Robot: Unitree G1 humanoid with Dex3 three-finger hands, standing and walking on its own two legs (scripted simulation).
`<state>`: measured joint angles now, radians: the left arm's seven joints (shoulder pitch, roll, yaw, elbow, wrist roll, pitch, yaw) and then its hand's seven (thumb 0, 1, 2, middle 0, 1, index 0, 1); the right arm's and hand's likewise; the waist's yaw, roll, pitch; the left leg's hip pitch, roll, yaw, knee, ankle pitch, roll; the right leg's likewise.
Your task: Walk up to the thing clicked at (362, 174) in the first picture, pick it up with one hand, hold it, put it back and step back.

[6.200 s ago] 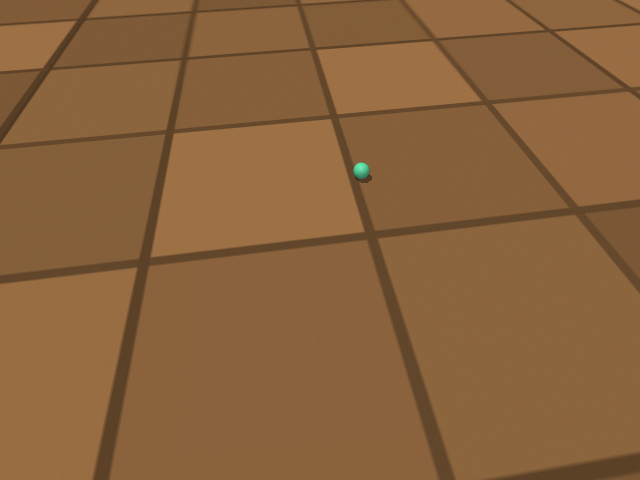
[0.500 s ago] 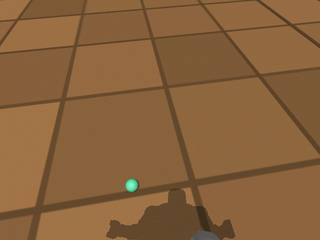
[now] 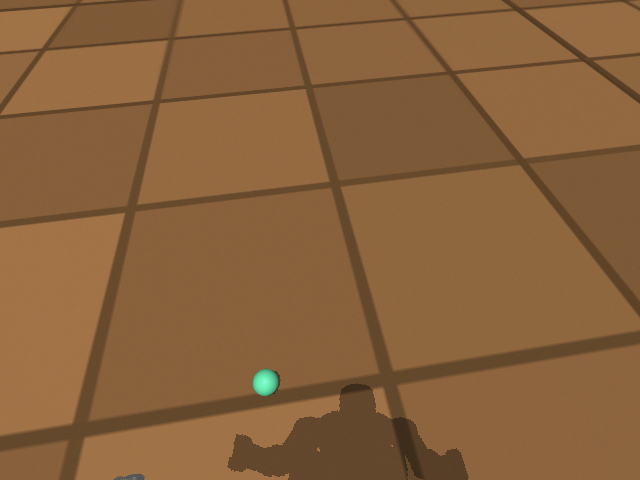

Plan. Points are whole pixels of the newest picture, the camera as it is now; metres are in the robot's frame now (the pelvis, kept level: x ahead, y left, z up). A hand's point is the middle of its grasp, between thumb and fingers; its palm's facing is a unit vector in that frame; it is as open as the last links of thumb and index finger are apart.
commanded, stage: walk up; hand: left
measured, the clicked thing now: (265, 382) +0.50 +0.22 -0.73
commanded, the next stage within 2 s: stand in 1.02 s
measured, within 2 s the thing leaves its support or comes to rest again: neither
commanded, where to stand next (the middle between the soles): +0.10 -0.01 m, yaw -2 degrees
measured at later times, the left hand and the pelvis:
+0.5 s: hand out of the picture +0.10 +0.26 -0.14, palm faces -0.01 -0.93 -0.36, open 7.4 cm; pelvis +0.01 +0.00 +0.01, yaw +0 degrees
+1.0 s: hand out of the picture +0.10 +0.26 -0.14, palm faces -0.02 -0.93 -0.35, open 7.4 cm; pelvis +0.01 +0.00 +0.01, yaw -1 degrees
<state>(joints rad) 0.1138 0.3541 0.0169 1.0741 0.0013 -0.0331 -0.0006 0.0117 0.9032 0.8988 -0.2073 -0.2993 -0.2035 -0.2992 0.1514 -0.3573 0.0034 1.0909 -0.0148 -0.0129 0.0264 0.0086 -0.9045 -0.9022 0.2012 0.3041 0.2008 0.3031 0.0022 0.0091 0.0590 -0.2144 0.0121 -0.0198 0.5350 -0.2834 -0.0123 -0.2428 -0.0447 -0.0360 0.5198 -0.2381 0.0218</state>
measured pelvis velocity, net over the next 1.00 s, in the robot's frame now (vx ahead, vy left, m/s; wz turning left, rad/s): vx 0.01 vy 0.00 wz -0.01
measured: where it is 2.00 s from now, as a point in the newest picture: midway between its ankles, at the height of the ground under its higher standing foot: outside the picture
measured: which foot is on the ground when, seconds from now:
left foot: down 0.00-1.00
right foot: down 0.00-1.00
